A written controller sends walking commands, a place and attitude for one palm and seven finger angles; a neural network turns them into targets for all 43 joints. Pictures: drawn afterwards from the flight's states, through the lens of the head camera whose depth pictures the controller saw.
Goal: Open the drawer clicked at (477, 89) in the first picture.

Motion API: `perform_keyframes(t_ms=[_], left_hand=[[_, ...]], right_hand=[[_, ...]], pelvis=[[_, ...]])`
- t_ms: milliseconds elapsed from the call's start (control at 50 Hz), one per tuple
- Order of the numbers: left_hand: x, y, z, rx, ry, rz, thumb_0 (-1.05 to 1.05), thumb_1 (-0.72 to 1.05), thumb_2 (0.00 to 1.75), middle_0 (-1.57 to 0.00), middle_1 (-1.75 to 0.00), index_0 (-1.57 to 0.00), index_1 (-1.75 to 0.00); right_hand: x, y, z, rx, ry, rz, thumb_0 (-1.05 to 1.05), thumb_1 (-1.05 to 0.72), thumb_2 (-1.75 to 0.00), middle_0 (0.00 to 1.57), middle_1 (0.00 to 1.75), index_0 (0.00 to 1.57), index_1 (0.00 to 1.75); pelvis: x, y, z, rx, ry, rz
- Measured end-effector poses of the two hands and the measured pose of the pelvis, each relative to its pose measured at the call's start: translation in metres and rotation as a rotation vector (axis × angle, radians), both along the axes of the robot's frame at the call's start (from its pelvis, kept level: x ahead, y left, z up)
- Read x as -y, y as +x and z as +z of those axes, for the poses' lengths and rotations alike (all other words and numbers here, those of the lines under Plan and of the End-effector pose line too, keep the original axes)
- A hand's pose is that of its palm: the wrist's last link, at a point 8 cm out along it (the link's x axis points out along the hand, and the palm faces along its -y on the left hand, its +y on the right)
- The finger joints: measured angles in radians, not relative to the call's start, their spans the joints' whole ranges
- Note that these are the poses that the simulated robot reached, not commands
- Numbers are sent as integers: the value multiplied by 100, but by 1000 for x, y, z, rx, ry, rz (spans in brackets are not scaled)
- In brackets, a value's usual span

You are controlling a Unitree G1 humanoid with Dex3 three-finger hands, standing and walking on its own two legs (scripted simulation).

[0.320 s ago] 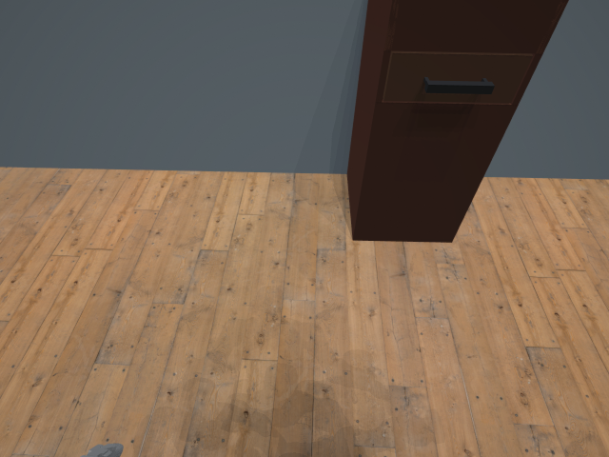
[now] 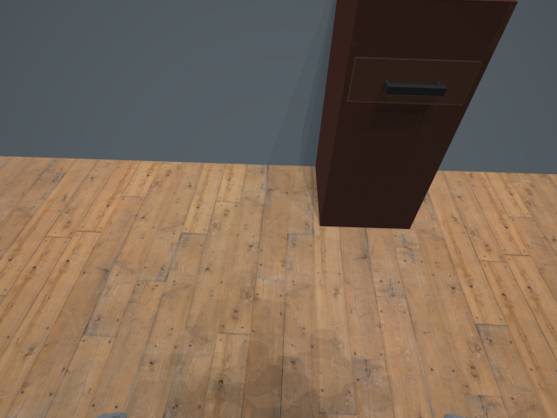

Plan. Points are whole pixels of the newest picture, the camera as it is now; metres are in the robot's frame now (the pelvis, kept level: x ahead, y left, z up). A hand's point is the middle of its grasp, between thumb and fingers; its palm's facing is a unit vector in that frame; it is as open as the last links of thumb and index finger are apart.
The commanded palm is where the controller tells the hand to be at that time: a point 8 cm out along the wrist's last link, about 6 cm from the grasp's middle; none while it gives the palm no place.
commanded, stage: stand and wait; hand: left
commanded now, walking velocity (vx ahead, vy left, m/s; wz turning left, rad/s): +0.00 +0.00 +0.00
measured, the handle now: (413, 86) +1.09 -0.36 -0.03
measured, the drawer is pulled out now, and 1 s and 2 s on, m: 0.00 0.00 0.00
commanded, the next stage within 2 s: look at it before walking up in 0.50 s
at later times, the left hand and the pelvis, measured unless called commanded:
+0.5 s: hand out of the picture +0.05 +0.24 -0.15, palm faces -0.04 -0.94 -0.34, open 7.4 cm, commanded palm none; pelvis -0.02 +0.00 +0.00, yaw +0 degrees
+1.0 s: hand out of the picture +0.06 +0.24 -0.15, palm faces -0.04 -0.94 -0.33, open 7.4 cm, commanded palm none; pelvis -0.01 +0.00 +0.00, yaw +0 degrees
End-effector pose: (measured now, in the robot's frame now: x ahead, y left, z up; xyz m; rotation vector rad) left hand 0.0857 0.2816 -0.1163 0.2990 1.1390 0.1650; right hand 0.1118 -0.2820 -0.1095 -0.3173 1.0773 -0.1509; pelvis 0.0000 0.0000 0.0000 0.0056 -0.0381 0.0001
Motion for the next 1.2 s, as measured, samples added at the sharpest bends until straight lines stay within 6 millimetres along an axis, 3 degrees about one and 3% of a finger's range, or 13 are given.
perform_keyframes(t_ms=[240, 440, 1200], left_hand=[[-5, -30, -2, -75, 15, 21, 0, 91, 90, -21, -30, -20, -30], [-7, -38, -1, -92, 24, 17, 0, 91, 90, -21, -30, -20, -30], [-5, -31, 2, -87, 24, 15, 0, 91, 90, -21, -30, -20, -30]], right_hand=[[15, -44, -5, -106, -19, -42, 1, -90, -90, 20, 30, 20, 30], [16, -65, -8, -146, -14, -60, 1, -90, -90, 20, 30, 20, 30], [16, -46, -5, -117, -10, -47, 1, -90, -90, 20, 30, 20, 30]], pelvis=[[3, -9, 2, 6, -2, -1], [4, -14, 3, 4, -2, -4], [5, -9, 5, 0, -1, -6]])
